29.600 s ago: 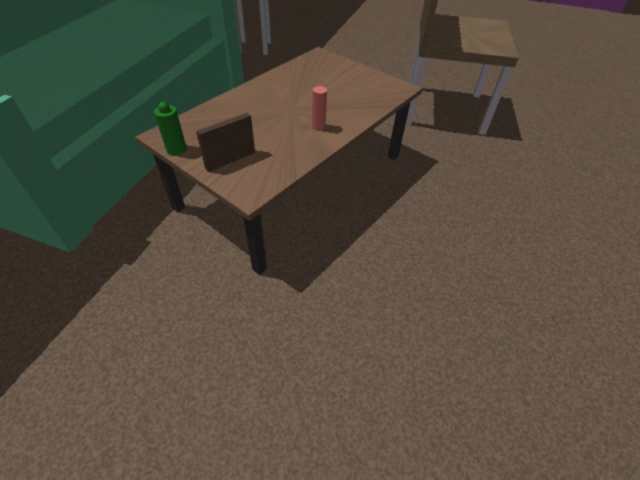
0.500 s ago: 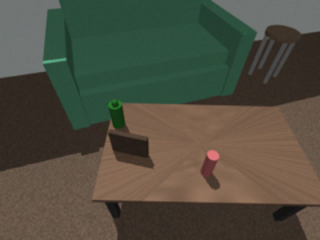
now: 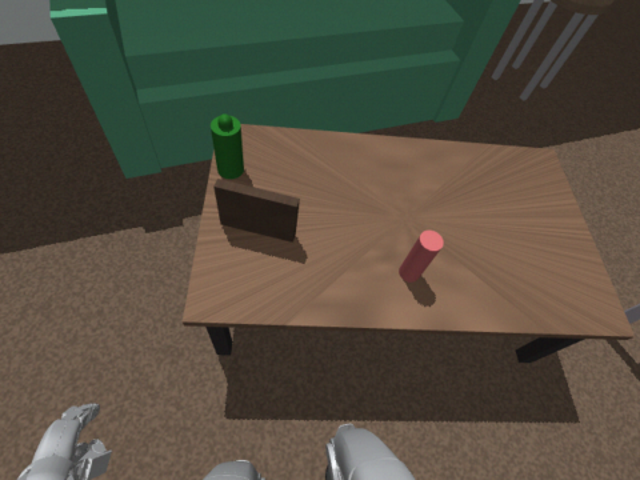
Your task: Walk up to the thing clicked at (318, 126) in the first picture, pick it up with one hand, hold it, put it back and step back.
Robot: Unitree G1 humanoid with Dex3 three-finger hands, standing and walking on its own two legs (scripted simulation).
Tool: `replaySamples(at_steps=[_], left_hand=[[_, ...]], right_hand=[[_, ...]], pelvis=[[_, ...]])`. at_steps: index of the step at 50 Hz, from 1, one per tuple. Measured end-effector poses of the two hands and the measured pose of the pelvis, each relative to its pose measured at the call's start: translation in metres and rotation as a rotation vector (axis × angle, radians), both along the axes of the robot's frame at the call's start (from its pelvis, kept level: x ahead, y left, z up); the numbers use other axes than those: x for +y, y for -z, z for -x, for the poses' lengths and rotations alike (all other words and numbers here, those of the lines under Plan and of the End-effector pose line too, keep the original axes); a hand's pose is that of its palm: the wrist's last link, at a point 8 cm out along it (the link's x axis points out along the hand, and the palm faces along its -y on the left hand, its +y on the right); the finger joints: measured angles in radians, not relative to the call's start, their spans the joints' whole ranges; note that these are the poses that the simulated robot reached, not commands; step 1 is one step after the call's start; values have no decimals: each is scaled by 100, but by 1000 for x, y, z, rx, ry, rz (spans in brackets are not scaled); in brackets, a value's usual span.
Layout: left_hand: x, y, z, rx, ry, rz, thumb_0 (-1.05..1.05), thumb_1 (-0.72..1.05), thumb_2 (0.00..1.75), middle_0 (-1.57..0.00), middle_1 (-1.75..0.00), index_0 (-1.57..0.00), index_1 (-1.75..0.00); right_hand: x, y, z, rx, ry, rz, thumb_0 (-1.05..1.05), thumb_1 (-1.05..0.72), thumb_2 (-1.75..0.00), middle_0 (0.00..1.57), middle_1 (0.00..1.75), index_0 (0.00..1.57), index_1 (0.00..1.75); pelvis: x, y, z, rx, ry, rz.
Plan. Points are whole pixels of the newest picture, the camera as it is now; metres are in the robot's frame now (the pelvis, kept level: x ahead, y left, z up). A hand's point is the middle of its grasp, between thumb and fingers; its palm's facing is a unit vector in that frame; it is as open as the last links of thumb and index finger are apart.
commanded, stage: step back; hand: right
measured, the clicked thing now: (419, 257) +0.56 -0.27 -0.31
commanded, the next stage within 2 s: none
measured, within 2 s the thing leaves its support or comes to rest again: neither
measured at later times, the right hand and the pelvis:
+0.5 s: hand out of the picture +0.01 -0.28 -0.15, palm faces +0.02 +0.93 -0.36, open 7.3 cm; pelvis -0.08 -0.01 +0.01, yaw -4 degrees
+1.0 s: hand out of the picture -0.11 -0.26 -0.12, palm faces +0.01 +0.89 -0.46, open 7.4 cm; pelvis -0.23 +0.01 +0.00, yaw -5 degrees
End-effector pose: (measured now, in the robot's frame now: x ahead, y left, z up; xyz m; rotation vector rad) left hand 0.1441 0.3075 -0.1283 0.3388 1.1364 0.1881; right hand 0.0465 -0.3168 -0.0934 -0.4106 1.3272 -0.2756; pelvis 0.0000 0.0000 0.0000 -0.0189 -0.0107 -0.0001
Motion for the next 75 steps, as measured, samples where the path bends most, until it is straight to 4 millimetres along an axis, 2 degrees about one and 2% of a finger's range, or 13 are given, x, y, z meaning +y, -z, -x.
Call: replaySamples(at_steps=[6, 14, 20, 27, 33, 37, 42, 47, 52, 56, 62, 68, 75], left_hand=[[-6, -3, 26, 44, 35, 18, 0, 91, 90, -20, -30, -20, -30], [-13, -7, 59, 59, 69, -26, 1, 91, 90, -20, -30, -20, -30], [-23, -28, 88, 11, 55, -39, 1, 91, 90, -20, -30, -20, -30], [-19, -42, 110, -46, 42, -50, 1, 90, 90, -20, -31, -20, -30], [-3, -27, 136, -93, 36, -27, 1, 90, 90, -20, -31, -20, -30], [9, -10, 167, -68, 9, 8, 1, 91, 90, -20, -30, -20, -30], [13, -12, 212, -10, -21, 34, 1, 91, 90, -20, -30, -20, -30], [19, -10, 262, 56, -24, 9, 1, 91, 90, -20, -30, -20, -30], [13, -5, 303, 115, 11, -26, 1, 91, 90, -20, -30, -20, -30], [-3, -7, 332, 109, 29, -50, 1, 91, 90, -20, -30, -20, -30], [-23, -34, 375, 83, 23, -55, 1, 91, 90, -20, -30, -20, -30], [-21, -43, 377, -2, 37, -82, 1, 90, 90, -21, -31, -20, -30], [-14, -18, 388, -114, 21, -33, 1, 91, 90, -20, -30, -20, -30]], right_hand=[[9, -2, 13, -42, 22, 4, 1, -91, -90, 20, 30, 21, 30], [5, 22, 17, -167, 35, -56, 1, -91, -90, 20, 30, 21, 30], [1, 25, 29, -180, 36, -101, 1, -91, -90, 20, 30, 21, 30], [-6, 16, 57, -162, -21, -67, 1, -91, -90, 20, 30, 21, 30], [2, 16, 91, -131, -68, -13, 1, -91, -90, 20, 30, 20, 30], [19, 8, 121, -126, -76, -7, 1, -91, -90, 20, 30, 20, 30], [26, -13, 151, -127, -76, 0, 1, -91, -90, 20, 30, 21, 30], [21, -20, 161, -192, -76, 13, 1, -90, -90, 20, 30, 21, 30], [5, -13, 178, -269, -75, 10, 1, -90, -90, 20, 30, 21, 30], [-15, 7, 205, -296, -55, -12, 1, -90, -90, 20, 30, 21, 30], [-25, 14, 266, -226, 5, -57, 1, -91, -90, 20, 30, 21, 30], [-24, 19, 333, -123, 0, -48, 1, -91, -90, 20, 30, 21, 30], [-5, 22, 390, -46, -40, -31, 1, -91, -90, 20, 30, 21, 30]], pelvis=[[6, -6, 14, 3, 36, -1], [-2, 8, 40, -29, 90, -32], [-12, 1, 62, -44, 82, -35], [-7, -6, 95, -5, 60, -48], [7, 6, 132, -12, 4, -18], [16, 8, 156, -44, 18, -48], [17, -6, 178, -25, 18, 9], [13, -7, 207, -11, 54, 7], [3, 2, 244, -19, 97, -9], [-9, 13, 278, -42, 106, 8], [-19, -1, 309, -33, 101, -58], [-20, -3, 342, -4, 52, -48], [-15, 11, 393, -42, 8, -70]])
